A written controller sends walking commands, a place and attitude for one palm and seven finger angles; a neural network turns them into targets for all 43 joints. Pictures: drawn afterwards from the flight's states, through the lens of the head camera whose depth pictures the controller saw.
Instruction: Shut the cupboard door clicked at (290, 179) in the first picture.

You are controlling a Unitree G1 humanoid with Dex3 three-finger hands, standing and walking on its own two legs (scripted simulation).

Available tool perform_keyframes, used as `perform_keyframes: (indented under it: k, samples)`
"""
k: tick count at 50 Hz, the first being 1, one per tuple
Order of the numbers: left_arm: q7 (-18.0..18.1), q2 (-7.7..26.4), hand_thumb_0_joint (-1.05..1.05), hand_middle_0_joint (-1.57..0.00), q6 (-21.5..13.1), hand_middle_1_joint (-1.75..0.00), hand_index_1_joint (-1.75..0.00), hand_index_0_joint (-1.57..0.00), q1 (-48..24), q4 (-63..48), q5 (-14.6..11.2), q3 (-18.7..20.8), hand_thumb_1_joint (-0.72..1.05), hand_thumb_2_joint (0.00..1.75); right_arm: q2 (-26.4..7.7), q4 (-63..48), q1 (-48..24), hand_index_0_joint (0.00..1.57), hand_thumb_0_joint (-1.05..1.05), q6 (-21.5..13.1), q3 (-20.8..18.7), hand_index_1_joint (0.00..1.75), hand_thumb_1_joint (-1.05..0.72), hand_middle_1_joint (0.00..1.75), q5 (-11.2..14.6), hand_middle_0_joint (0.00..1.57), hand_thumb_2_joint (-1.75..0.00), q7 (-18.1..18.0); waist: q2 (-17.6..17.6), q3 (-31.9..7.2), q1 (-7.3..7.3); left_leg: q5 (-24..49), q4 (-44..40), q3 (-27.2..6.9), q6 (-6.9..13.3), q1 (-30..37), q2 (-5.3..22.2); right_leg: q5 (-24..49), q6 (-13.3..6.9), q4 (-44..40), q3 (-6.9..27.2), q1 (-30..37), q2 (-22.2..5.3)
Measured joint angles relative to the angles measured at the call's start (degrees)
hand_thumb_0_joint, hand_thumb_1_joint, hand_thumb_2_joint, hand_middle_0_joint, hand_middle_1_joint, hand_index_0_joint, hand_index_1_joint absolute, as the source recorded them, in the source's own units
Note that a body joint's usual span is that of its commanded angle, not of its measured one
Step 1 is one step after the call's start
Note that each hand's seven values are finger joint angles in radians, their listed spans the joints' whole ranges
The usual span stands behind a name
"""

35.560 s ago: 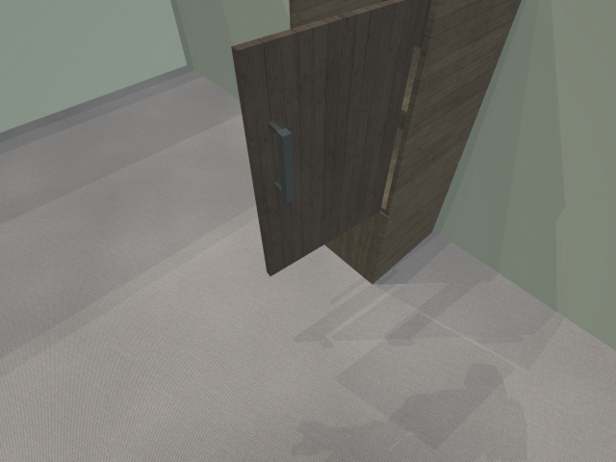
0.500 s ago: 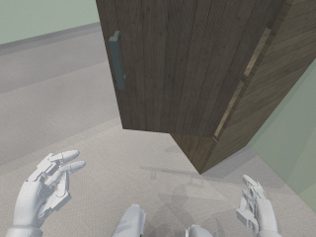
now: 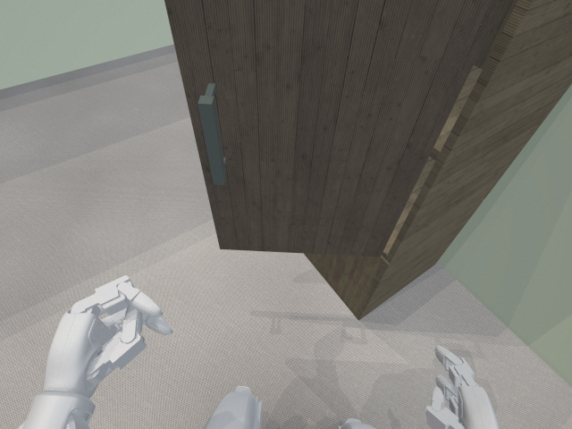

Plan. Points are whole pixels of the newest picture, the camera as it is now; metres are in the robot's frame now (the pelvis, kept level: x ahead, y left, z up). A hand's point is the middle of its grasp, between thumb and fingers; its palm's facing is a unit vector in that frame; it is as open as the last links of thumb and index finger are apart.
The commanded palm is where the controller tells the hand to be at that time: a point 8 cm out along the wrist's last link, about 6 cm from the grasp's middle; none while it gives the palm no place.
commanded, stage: raise the hand and make a fist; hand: left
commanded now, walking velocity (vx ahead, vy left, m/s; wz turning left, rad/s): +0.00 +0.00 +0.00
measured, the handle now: (215, 137) +0.51 +0.16 +0.11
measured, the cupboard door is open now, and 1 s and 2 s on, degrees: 53 53 53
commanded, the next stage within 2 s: bring the fist close to the handle in 0.90 s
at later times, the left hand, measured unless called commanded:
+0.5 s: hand (140, 311) +0.23 +0.18 +0.11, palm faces +0.03 -1.00 -0.04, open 3.1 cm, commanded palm +0.20 +0.24 +0.11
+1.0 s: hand (159, 307) +0.23 +0.17 +0.11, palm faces +0.02 -1.00 -0.03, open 3.1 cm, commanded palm +0.21 +0.22 +0.11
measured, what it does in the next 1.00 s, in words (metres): stands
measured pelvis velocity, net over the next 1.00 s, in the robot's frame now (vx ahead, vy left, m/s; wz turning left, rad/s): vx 0.01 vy -0.02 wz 0.01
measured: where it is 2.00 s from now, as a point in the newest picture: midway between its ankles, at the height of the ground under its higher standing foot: outside the picture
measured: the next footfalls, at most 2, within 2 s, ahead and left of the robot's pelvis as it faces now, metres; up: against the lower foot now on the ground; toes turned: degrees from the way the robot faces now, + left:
none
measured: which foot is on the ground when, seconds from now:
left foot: down 0.00-1.00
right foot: down 0.00-1.00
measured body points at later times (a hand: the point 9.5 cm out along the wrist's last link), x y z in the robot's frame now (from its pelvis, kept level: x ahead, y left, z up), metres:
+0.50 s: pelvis +0.00 -0.01 +0.02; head +0.02 -0.01 +0.47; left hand +0.22 +0.24 +0.11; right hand +0.18 -0.23 -0.04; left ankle +0.07 +0.10 -0.66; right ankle +0.00 -0.14 -0.66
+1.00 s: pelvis +0.01 -0.02 +0.03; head +0.03 -0.03 +0.48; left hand +0.22 +0.22 +0.11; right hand +0.19 -0.25 -0.05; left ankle +0.07 +0.10 -0.66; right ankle +0.00 -0.14 -0.66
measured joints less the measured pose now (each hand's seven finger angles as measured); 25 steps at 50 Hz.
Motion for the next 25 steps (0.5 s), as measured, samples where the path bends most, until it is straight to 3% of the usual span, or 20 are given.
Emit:
perform_keyframes:
  k: [15, 25]
  samples:
    - [1.4, 0.6, 0.02, -1.22, 4.8, -1.42, -1.42, -1.22, -2.9, -0.5, 0.9, -0.9, 0.9, 0.9, 1.2, -2.8, -0.6, 0.2, 0.02, 1.4, 3.2, 0.3, -0.9, 0.3, 0.2, 0.2, -0.9, 0.6, 0.5, 0.7, 0.27, 1.9, -5.4, -0.2, 0.0, 6.6, -0.2, 2.3, 0.0, -6.0, -0.3, 6.9, 0.0]
    - [0.7, 0.8, 0.02, -1.29, 6.1, -1.49, -1.49, -1.29, -5.3, 0.2, 0.3, -0.5, 0.9, 0.9, 0.0, -1.1, 0.9, 0.2, 0.02, 1.1, 3.0, 0.3, -0.9, 0.3, 0.7, 0.2, -0.9, 0.5, 1.0, 1.5, 0.27, 2.8, -8.2, -0.1, -0.4, 9.9, -0.2, 3.0, -0.4, -8.3, -0.2, 9.8, 0.0]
